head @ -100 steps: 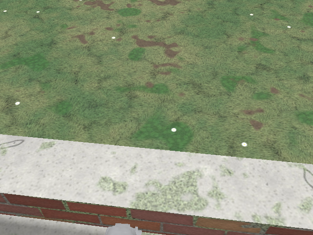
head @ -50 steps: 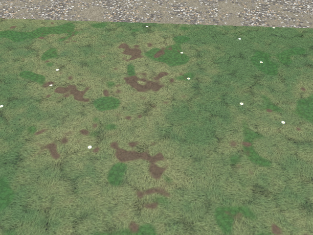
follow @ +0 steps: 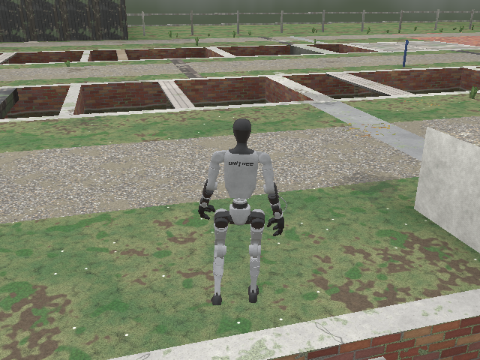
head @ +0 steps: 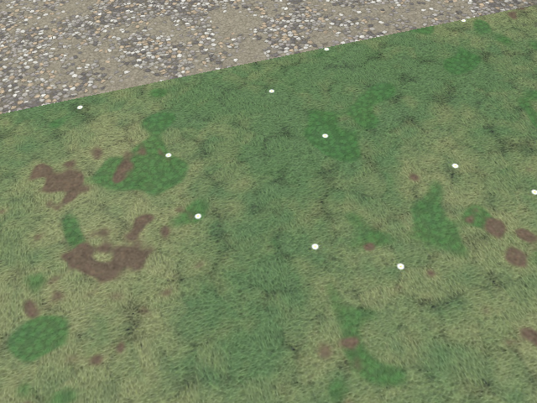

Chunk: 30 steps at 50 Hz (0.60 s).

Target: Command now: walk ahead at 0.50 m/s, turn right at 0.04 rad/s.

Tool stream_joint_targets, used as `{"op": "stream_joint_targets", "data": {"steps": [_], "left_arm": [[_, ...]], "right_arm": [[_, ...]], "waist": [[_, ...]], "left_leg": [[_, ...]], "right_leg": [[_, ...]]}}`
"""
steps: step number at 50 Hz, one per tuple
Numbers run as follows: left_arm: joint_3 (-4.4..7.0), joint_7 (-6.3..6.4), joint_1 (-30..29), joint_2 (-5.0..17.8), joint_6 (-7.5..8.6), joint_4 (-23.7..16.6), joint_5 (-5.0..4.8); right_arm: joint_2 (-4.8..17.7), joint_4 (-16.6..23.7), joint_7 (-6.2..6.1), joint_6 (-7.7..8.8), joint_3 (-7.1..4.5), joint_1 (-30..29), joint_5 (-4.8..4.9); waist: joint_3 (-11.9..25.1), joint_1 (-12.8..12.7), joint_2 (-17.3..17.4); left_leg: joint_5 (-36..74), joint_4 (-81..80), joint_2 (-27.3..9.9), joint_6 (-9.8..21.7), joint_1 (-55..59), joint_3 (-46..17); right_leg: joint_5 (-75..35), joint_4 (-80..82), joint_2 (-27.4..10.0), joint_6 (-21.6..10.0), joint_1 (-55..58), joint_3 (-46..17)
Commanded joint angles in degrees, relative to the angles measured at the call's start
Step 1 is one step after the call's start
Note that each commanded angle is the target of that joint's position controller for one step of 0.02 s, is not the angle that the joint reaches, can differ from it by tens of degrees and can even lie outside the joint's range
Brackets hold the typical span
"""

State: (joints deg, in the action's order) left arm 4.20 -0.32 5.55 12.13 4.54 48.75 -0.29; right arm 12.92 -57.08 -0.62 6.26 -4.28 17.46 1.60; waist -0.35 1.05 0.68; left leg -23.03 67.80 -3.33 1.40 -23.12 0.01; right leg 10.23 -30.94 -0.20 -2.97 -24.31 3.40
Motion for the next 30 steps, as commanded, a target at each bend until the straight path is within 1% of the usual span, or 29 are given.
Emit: {"op": "stream_joint_targets", "data": {"steps": [1,2,3,5,7,8,11,14,16,17,18,19,20,21,22,23,24,25,26,27,28,29,30], "left_arm": [[0.92,-0.31,3.9,4.4,0.63,-1.3,0.63],[0.77,-0.55,3.9,3.9,0.85,-0.5,0.84],[0.93,-0.49,5.0,4.4,1.14,0.1,0.73],[1.36,0.17,7.7,6.5,1.33,1.2,0.74],[1.44,0.78,9.4,7.2,1.25,1.9,0.50],[1.44,0.95,10.1,7.4,1.18,2.0,0.34],[1.76,1.26,12.5,8.5,1.12,2.8,-0.22],[2.15,1.32,15.2,9.2,0.82,4.1,-0.82],[2.45,1.40,16.2,9.5,0.47,4.9,-0.99],[2.70,1.46,16.0,9.9,0.28,5.0,-1.04],[2.85,1.55,15.4,10.2,0.08,5.1,-1.10],[2.92,1.66,14.0,10.6,-0.14,4.9,-1.18],[2.61,1.77,13.4,9.7,-0.34,4.7,-1.26],[1.78,1.82,13.0,7.3,-0.36,3.6,-0.57],[-0.05,1.33,17.9,1.3,0.89,2.4,0.02],[0.45,0.75,16.8,4.3,2.34,2.9,-0.63],[1.37,0.52,12.5,7.4,2.99,1.9,-2.02],[1.31,0.80,8.7,7.8,3.03,1.0,-2.11],[1.54,1.33,6.6,7.4,2.63,0.6,-1.34],[1.91,1.69,6.9,7.0,1.82,0.6,-0.78],[1.88,1.80,8.0,6.0,1.04,0.6,-0.76],[1.79,1.85,8.5,5.1,0.50,0.7,-0.73],[1.80,1.93,7.8,5.0,0.15,0.4,-0.62]], "right_arm": [[4.3,5.8,-0.82,0.62,-1.26,-3.8,-0.64],[3.0,5.7,-0.88,-0.38,-1.12,-2.6,-0.60],[2.0,5.8,-0.93,-1.12,-0.95,-2.3,-0.67],[2.2,7.0,-0.87,-1.64,-0.90,-5.1,-1.20],[2.5,8.3,-0.57,-1.63,-0.72,-9.4,-1.61],[2.2,8.8,-0.33,-1.63,-0.53,-11.3,-1.60],[1.9,10.0,0.36,-1.81,0.04,-17.1,-1.09],[2.5,11.2,1.12,-1.89,0.31,-22.0,-0.59],[3.2,12.1,1.71,-1.62,0.40,-23.8,-0.42],[3.7,12.2,1.96,-1.39,0.34,-23.7,-0.40],[4.4,11.9,2.13,-1.18,0.11,-22.3,-0.49],[5.5,10.9,2.12,-1.02,-0.49,-18.8,-0.77],[7.4,8.2,1.92,-0.93,-1.66,-11.2,-1.22],[11.6,5.3,1.55,-0.70,-3.21,-0.1,-1.67],[17.3,4.3,1.35,-0.92,-4.30,5.8,-1.93],[13.2,4.4,1.43,-1.07,-2.95,7.4,-1.39],[10.3,5.6,1.23,-0.99,-2.09,2.4,-1.44],[8.2,7.1,1.19,-1.03,-1.50,-2.2,-1.69],[6.5,7.5,1.41,-0.92,-0.97,-5.9,-2.17],[4.7,7.5,1.60,-0.58,-0.43,-7.6,-2.52],[4.3,7.0,1.77,-0.38,-0.30,-7.5,-2.53],[4.7,6.5,1.72,-0.16,-0.38,-6.5,-2.31],[5.6,5.9,1.52,0.01,-0.56,-5.3,-2.17]], "waist": [[6.6,-1.1,-4.9],[5.6,0.3,-5.5],[4.6,0.8,-5.5],[2.9,0.9,-4.2],[1.7,0.2,-3.5],[1.4,-0.3,-3.7],[0.1,-2.0,-4.3],[-1.7,-3.8,-4.4],[-2.6,-4.3,-4.8],[-2.6,-4.0,-5.2],[-2.0,-2.9,-5.7],[-0.3,-0.7,-5.9],[3.7,2.5,-5.1],[11.3,6.1,-0.1],[17.9,4.7,14.8],[22.2,5.6,15.6],[15.4,4.9,11.7],[10.8,3.8,6.8],[6.8,2.0,3.6],[5.2,-0.1,3.9],[4.7,-1.2,4.5],[4.1,-1.7,4.3],[3.1,-1.8,3.7]], "left_leg": [[6.7,4.2,-5.5,0.9,-19.4,-2.9],[7.5,2.6,-5.9,1.1,-16.9,-3.0],[8.5,1.0,-6.1,0.9,-16.6,-2.9],[13.1,-3.8,-6.3,0.2,-18.9,-2.9],[19.1,-11.3,-6.2,-0.2,-20.2,-2.8],[21.8,-15.2,-5.7,-0.3,-19.4,-2.4],[26.5,-25.2,-3.7,-0.6,-15.8,-0.9],[25.2,-31.1,-2.5,-0.3,-15.2,-0.1],[21.5,-33.9,-2.1,0.8,-14.8,0.1],[19.2,-35.1,-1.8,1.5,-13.5,0.4],[17.2,-36.4,-1.0,2.3,-10.6,1.1],[16.6,-38.1,0.7,3.3,-4.9,2.7],[16.5,-39.1,2.8,4.4,5.0,4.2],[20.4,-37.6,-3.8,7.4,22.0,-3.9],[14.7,-43.3,-17.6,16.4,42.9,-29.2],[7.7,-50.3,-19.4,18.3,45.1,-41.6],[5.4,-50.2,-17.6,15.6,39.9,-33.8],[7.5,-50.9,-15.4,13.6,31.5,-26.1],[11.4,-52.9,-13.5,12.5,22.5,-21.3],[14.5,-54.6,-11.6,11.6,17.1,-17.8],[15.6,-56.1,-10.9,11.4,14.4,-16.1],[17.3,-57.2,-10.5,11.7,13.4,-14.5],[19.7,-58.1,-10.4,11.9,13.0,-13.0]], "right_leg": [[-7.8,16.9,-14.7,-10.0,18.7,-18.7],[-6.8,18.5,-14.1,-9.9,14.8,-17.1],[-7.4,19.8,-13.8,-10.4,13.0,-15.9],[-9.6,21.5,-13.6,-11.0,12.2,-13.7],[-12.1,22.0,-13.0,-10.4,12.7,-11.4],[-12.6,22.2,-12.5,-9.9,12.7,-10.0],[-11.0,22.7,-11.7,-8.7,13.5,-7.3],[-8.0,21.4,-12.9,-8.3,17.8,-7.1],[-7.2,19.5,-14.3,-7.8,21.0,-7.6],[-7.9,18.1,-14.9,-7.5,22.0,-7.9],[-10.4,16.2,-15.2,-6.9,22.5,-8.0],[-17.5,12.2,-14.3,-6.0,22.1,-7.1],[-25.7,3.9,-11.5,-4.7,20.9,-4.9],[-20.5,-12.4,-7.9,-2.3,11.6,-1.4],[6.1,-35.0,1.7,2.2,-12.1,0.3],[20.9,-44.7,2.3,2.2,-19.8,-8.2],[17.6,-48.2,-1.2,1.0,-25.0,-8.8],[12.1,-46.7,-4.3,0.2,-23.9,-7.2],[8.2,-42.7,-6.3,0.1,-20.9,-6.7],[5.8,-39.5,-7.9,-0.2,-17.0,-7.4],[4.6,-37.7,-8.2,-0.3,-14.6,-7.4],[3.7,-35.7,-8.5,-0.2,-14.2,-7.3],[2.0,-33.5,-8.5,0.2,-15.1,-7.0]]}}
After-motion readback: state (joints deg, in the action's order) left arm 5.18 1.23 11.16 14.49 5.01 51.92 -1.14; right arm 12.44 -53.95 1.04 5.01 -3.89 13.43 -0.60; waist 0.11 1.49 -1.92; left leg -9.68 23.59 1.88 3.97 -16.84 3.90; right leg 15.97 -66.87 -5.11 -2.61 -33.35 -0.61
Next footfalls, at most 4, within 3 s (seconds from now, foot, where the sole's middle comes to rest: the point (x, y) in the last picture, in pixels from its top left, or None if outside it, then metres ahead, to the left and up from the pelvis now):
0.42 left None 0.37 0.16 -0.77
0.98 right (312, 321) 0.67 -0.07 -0.77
1.52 left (207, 246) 0.92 0.22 -0.77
2.02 right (226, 159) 1.27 0.17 -0.77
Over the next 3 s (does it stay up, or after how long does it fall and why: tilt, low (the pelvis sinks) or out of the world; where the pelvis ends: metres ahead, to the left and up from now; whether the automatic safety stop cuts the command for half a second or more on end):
stays up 1.20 0.22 0.01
